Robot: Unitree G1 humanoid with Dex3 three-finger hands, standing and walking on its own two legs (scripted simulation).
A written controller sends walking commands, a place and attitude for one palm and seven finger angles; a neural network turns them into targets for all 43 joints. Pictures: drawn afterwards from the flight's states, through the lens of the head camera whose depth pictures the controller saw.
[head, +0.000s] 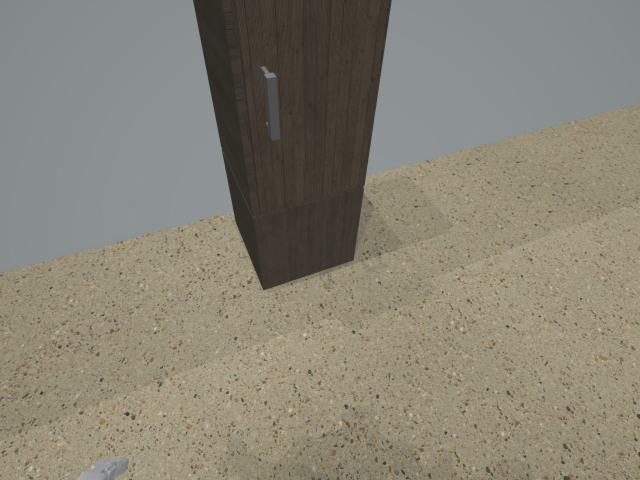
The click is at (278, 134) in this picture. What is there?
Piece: cupboard door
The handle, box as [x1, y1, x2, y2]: [260, 66, 279, 140]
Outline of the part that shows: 264,66 260,67 264,75 268,120 267,122 265,122 265,124 268,129 269,136 272,140 279,138 276,77 273,73 269,73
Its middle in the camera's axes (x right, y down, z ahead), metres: -0.12 -0.31 +0.89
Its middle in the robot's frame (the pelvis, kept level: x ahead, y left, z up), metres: +0.87 +0.17 +0.02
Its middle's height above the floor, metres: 0.79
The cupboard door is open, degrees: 0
